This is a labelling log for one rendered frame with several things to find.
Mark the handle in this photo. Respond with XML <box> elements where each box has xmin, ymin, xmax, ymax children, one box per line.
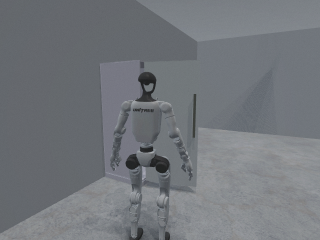
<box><xmin>192</xmin><ymin>94</ymin><xmax>196</xmax><ymax>138</ymax></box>

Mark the fridge door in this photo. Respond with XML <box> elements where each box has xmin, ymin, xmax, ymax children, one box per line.
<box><xmin>144</xmin><ymin>60</ymin><xmax>201</xmax><ymax>187</ymax></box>

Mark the robot right upper arm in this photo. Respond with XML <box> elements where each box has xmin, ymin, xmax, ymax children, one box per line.
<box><xmin>159</xmin><ymin>101</ymin><xmax>179</xmax><ymax>139</ymax></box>

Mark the robot right forearm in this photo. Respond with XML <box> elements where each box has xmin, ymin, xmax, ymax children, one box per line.
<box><xmin>173</xmin><ymin>128</ymin><xmax>190</xmax><ymax>162</ymax></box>

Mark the left robot hand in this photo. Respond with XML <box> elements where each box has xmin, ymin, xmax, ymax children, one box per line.
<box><xmin>110</xmin><ymin>153</ymin><xmax>122</xmax><ymax>171</ymax></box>

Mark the robot left foot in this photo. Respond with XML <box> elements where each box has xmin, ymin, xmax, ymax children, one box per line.
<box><xmin>129</xmin><ymin>227</ymin><xmax>144</xmax><ymax>240</ymax></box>

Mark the robot left upper arm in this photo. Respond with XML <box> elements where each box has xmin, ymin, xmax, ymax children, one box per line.
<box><xmin>115</xmin><ymin>100</ymin><xmax>133</xmax><ymax>135</ymax></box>

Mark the right robot hand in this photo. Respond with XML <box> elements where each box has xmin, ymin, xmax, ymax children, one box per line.
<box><xmin>181</xmin><ymin>159</ymin><xmax>193</xmax><ymax>180</ymax></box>

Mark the robot right shin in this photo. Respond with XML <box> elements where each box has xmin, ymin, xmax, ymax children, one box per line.
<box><xmin>157</xmin><ymin>196</ymin><xmax>170</xmax><ymax>240</ymax></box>

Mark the robot left forearm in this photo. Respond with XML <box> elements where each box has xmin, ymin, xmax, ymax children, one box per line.
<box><xmin>112</xmin><ymin>129</ymin><xmax>123</xmax><ymax>155</ymax></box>

